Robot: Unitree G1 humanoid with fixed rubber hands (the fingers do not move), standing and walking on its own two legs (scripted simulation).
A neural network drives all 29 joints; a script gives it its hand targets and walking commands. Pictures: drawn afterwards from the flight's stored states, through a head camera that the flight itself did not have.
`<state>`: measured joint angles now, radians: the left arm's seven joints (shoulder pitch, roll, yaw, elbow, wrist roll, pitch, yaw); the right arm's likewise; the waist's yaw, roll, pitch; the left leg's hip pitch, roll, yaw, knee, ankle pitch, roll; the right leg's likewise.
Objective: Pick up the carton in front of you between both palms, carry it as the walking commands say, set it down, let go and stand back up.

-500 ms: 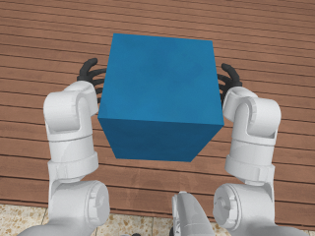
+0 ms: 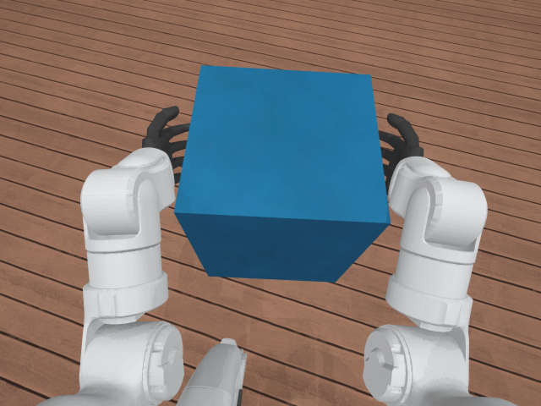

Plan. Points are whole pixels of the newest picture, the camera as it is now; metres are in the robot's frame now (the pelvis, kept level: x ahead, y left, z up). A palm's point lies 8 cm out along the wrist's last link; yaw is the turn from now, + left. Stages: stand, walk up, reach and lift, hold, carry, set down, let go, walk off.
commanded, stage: carry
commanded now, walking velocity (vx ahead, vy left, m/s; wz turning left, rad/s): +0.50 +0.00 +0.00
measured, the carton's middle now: (278, 189) +0.40 +0.05 +0.07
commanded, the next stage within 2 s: none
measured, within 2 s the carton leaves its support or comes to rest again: neither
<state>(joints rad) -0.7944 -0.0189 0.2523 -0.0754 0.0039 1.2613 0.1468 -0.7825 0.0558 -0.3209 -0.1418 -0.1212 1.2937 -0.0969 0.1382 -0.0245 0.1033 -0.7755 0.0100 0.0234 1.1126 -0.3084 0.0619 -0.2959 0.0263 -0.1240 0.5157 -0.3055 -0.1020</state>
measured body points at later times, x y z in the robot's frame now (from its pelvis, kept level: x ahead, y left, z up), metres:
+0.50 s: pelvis +0.31 +0.04 +0.01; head +0.35 +0.04 +0.46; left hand +0.71 +0.15 +0.12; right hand +0.67 -0.15 +0.12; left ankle +0.27 +0.09 -0.74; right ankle +0.39 -0.12 -0.68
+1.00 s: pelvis +0.63 +0.00 +0.01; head +0.64 -0.01 +0.46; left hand +0.92 +0.14 +0.10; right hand +0.91 -0.16 +0.09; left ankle +0.75 +0.11 -0.71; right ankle +0.54 -0.09 -0.74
